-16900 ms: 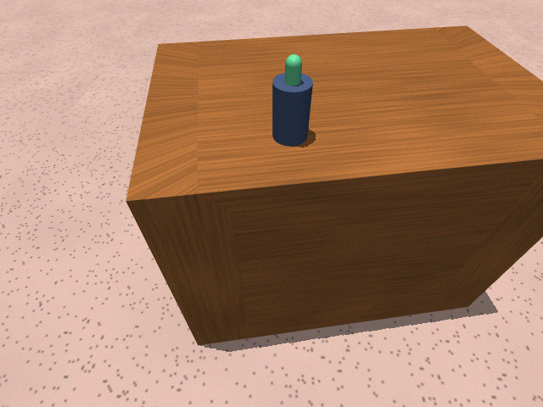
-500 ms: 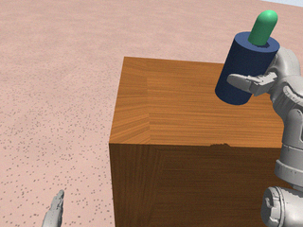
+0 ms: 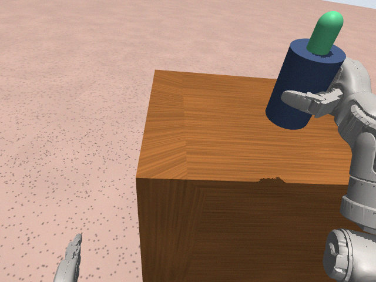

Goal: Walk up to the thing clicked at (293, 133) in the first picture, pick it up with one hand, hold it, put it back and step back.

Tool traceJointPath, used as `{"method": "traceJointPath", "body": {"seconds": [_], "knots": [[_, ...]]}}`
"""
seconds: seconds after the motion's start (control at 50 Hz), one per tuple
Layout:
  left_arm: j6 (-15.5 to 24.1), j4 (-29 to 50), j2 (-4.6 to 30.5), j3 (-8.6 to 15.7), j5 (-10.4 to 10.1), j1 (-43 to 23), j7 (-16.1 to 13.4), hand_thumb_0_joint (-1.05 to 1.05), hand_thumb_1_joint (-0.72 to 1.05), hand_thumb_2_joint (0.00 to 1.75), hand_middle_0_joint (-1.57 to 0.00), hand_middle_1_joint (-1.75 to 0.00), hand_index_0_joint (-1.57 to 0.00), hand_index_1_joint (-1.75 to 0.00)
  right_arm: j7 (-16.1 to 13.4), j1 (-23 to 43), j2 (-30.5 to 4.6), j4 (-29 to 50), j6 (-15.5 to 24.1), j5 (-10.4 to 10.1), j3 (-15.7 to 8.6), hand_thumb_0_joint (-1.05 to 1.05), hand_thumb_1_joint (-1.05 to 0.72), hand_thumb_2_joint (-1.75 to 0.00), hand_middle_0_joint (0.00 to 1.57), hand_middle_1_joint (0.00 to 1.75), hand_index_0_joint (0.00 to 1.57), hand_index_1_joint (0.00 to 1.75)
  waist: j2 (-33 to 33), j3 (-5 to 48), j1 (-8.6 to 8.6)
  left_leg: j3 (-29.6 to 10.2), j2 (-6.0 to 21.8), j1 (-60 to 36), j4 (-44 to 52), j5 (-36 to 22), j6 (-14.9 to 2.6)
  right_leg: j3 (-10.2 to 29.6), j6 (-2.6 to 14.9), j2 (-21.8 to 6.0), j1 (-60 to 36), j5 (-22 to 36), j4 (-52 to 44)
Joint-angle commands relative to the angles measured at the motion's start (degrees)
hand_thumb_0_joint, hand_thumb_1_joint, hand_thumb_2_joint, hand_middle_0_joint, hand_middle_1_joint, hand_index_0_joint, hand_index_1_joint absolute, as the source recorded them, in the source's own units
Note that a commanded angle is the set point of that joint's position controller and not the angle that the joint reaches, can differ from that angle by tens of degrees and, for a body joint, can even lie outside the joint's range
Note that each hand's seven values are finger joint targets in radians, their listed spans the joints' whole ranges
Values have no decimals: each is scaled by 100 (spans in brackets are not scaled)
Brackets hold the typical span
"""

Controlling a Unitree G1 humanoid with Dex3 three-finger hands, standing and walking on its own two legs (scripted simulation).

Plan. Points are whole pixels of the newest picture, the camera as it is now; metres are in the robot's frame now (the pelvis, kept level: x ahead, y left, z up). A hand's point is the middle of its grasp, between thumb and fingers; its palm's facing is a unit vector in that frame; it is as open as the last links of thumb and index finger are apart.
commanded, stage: hold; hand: right
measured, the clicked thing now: (306, 72) +0.33 -0.15 +0.35
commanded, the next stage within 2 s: crouch in 1.26 s
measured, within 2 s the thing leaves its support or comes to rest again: neither
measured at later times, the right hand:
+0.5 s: hand (299, 88) +0.34 -0.16 +0.32, palm faces +0.09 +0.99 -0.04, open 11.0 cm
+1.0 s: hand (301, 88) +0.33 -0.16 +0.32, palm faces +0.09 +1.00 -0.03, open 11.0 cm
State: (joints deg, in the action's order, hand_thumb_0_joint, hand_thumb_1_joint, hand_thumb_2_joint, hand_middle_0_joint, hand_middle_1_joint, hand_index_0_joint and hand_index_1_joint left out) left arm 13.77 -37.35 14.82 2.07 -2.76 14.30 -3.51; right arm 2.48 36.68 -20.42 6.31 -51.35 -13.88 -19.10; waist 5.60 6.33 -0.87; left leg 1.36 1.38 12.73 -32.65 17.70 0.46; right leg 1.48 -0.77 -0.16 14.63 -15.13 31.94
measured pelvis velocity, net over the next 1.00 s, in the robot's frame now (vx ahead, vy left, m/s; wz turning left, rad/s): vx -0.01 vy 0.00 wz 0.00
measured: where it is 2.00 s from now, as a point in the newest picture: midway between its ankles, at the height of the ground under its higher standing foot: outside the picture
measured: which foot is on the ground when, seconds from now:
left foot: down 0.00-1.00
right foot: down 0.00-1.00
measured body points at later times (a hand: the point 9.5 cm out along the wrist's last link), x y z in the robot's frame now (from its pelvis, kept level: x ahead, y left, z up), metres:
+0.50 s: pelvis +0.00 +0.00 +0.00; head -0.06 +0.05 +0.44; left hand +0.17 +0.26 -0.07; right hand +0.33 -0.21 +0.32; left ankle +0.00 +0.12 -0.73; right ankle +0.02 -0.13 -0.73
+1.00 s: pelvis -0.01 +0.00 +0.00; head -0.07 +0.04 +0.44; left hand +0.17 +0.26 -0.06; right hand +0.32 -0.21 +0.32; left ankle +0.00 +0.12 -0.73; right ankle +0.02 -0.13 -0.73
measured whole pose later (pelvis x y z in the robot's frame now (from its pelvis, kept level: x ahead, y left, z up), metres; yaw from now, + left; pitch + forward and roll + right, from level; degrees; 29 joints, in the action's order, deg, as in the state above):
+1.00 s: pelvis -0.01 +0.00 +0.00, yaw +0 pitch -3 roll +0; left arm 14.5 -37.1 14.9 3.6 -2.4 13.0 -4.0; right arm 1.8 37.0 -19.9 4.0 -51.2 -14.4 -18.5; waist 5.5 6.0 -0.2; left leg 1.2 1.3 12.9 -32.8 16.9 0.4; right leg 1.3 -0.8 -0.2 14.6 -14.2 31.8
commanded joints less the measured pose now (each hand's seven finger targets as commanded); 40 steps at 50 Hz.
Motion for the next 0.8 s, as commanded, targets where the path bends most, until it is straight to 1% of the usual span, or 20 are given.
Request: {"method": "traceJointPath", "body": {"seconds": [0.0,0.06,0.08,0.1,0.2,0.24,0.26,0.28,0.3,0.36,0.38,0.4,0.44,0.46,0.56,0.62,0.7,0.74,0.76,0.78], "knots": [[347,896,770,421,-14,-849,-33,0,-55,4,-5,-5,-5,-5,6,2840,-1429,1096,441,-144,-632,0,-7,-129,122,141,127,141,-428,1093,7,263,-143,109,623,-1229,15,-129,171,136,-751,1084,-377],[362,1014,732,387,-13,-827,-3,0,-54,4,-5,-5,-5,-5,-35,3032,-1442,1304,457,-184,-648,0,-7,-130,123,142,128,142,-529,984,25,279,-154,179,659,-1079,19,-122,187,131,-702,928,-398],[346,819,834,541,-11,-665,-9,0,-54,4,-5,-5,-5,-5,-87,3052,-1609,1225,459,-169,-783,0,-8,-129,123,141,129,141,-548,882,54,272,-157,259,667,-924,16,-109,194,129,-659,748,-418],[328,809,761,440,-3,-660,5,0,-55,5,-5,-5,-5,-5,-111,2985,-1609,1177,482,-138,-768,0,-7,-129,123,141,128,141,-635,822,25,257,-143,274,712,-854,24,-117,206,150,-602,669,-420],[415,1061,591,259,0,-924,-14,0,-55,5,-4,-5,-4,-5,-168,3360,-1459,1275,599,-126,-560,0,-5,-127,122,140,127,140,-489,1006,-18,224,-122,229,626,-946,19,-125,198,159,-686,749,-334],[414,1029,760,414,11,-922,-37,0,-55,5,-4,-5,-4,-5,-163,3198,-1432,1135,599,-86,-546,0,-2,-128,122,141,127,141,-558,1196,-1,233,-121,170,593,-1063,17,-98,203,152,-766,873,-321],[412,1083,626,242,-1,-1093,-17,0,-54,5,-4,-5,-4,-5,-136,3208,-1287,1256,609,-81,-370,0,-1,-129,122,142,128,142,-371,1161,-62,218,-104,170,587,-1046,9,-121,182,175,-702,870,-318],[422,1087,743,379,3,-1023,-55,0,-54,5,-4,-5,-4,-5,-115,3199,-1253,1166,586,-72,-371,0,0,-130,122,142,128,142,-405,1322,18,209,-101,129,567,-1205,9,-114,192,157,-843,1018,-289],[421,1061,663,285,-4,-1141,-35,0,-54,4,-4,-5,-4,-5,-92,3171,-1187,1336,603,-79,-309,0,-2,-129,122,142,128,142,-271,1318,-72,226,-112,92,545,-1235,-5,-111,163,151,-811,1099,-285],[374,1017,551,134,-1,-1161,-29,0,-55,5,-5,-5,-5,-5,-62,3055,-1322,1267,549,-53,-420,0,-3,-128,121,140,127,140,-268,1328,-96,203,-81,-14,577,-1273,12,-123,165,171,-721,1098,-289],[383,1056,567,173,-3,-1227,-55,0,-54,5,-5,-5,-5,-5,-49,2998,-1294,1178,529,-57,-406,0,-3,-128,121,140,127,140,-475,1231,-66,201,-81,-15,602,-1246,42,-122,182,171,-696,1025,-289],[378,1105,786,422,-2,-1120,-78,0,-54,5,-5,-5,-5,-5,-48,2894,-1318,1167,515,-67,-469,0,-3,-130,121,142,128,142,-554,1391,8,219,-101,-15,591,-1324,33,-121,179,152,-802,1113,-299],[359,1155,690,303,-6,-1063,-63,0,-54,4,-5,-5,-5,-5,-34,2791,-1464,1191,522,-106,-644,0,-4,-130,122,142,128,142,-564,1246,-53,248,-117,25,600,-1237,33,-130,175,156,-728,1054,-322],[353,1210,722,361,4,-1005,-58,0,-54,4,-5,-5,-5,-5,-42,2844,-1537,1303,543,-90,-682,0,-2,-130,121,142,128,142,-512,1379,-52,255,-118,-45,594,-1312,20,-127,174,158,-785,1133,-322],[293,799,636,391,-6,-691,-29,0,-55,5,-4,-5,-4,-5,-143,2933,-1621,1243,589,-139,-781,0,-5,-129,123,142,129,142,-587,843,24,211,-109,233,699,-928,50,-171,211,180,-563,665,-364],[355,935,754,501,4,-753,-43,0,-54,5,-4,-5,-4,-5,-166,3072,-1467,1244,623,-118,-635,0,-1,-130,122,142,128,142,-578,894,108,192,-121,323,691,-864,40,-159,220,159,-659,600,-379],[383,922,668,369,-11,-887,-24,0,-54,5,-4,-5,-4,-5,-116,3057,-1123,1232,616,-104,-288,0,-1,-129,122,142,128,142,-428,966,52,241,-134,289,631,-965,9,-106,195,141,-701,769,-371],[407,932,593,246,-14,-1098,-30,0,-55,5,-4,-5,-4,-5,-95,3167,-1198,1378,619,-101,-324,0,-3,-129,122,142,128,142,-319,1088,-24,229,-119,212,628,-972,6,-107,185,147,-710,804,-351],[454,1159,608,230,-18,-1328,-36,0,-54,5,-4,-5,-5,-5,-71,3203,-1096,1370,616,-93,-205,0,-1,-129,121,141,127,141,-375,1139,-11,246,-137,175,599,-972,-5,-93,172,128,-757,841,-377],[420,886,721,385,8,-1129,-52,0,-55,5,-5,-5,-5,-5,-87,3205,-1247,1371,623,-65,-324,0,-1,-129,121,141,127,141,-268,1258,-23,242,-129,147,601,-962,-25,-70,160,130,-800,835,-374]]}}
